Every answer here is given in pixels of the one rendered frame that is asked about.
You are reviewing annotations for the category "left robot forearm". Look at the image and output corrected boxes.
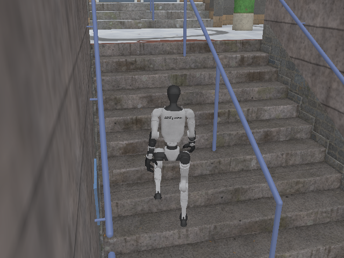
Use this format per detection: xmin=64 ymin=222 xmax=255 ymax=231
xmin=146 ymin=132 xmax=156 ymax=159

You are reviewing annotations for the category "right robot upper arm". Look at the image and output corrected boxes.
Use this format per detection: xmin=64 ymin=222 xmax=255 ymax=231
xmin=184 ymin=109 xmax=195 ymax=138

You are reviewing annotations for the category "right robot forearm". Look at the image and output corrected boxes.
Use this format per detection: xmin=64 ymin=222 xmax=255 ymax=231
xmin=188 ymin=131 xmax=196 ymax=146

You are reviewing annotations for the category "left robot thigh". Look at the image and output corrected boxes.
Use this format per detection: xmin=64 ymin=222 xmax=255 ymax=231
xmin=154 ymin=148 xmax=164 ymax=168

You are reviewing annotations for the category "right robot hand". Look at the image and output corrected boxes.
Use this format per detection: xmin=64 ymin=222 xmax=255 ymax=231
xmin=183 ymin=144 xmax=195 ymax=153

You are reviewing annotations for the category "robot torso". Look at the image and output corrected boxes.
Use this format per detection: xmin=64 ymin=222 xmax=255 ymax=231
xmin=160 ymin=106 xmax=185 ymax=161

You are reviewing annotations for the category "left robot upper arm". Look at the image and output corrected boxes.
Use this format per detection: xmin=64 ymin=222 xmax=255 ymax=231
xmin=151 ymin=108 xmax=162 ymax=139

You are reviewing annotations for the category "left robot hand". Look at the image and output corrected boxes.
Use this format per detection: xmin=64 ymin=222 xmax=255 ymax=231
xmin=145 ymin=157 xmax=157 ymax=173

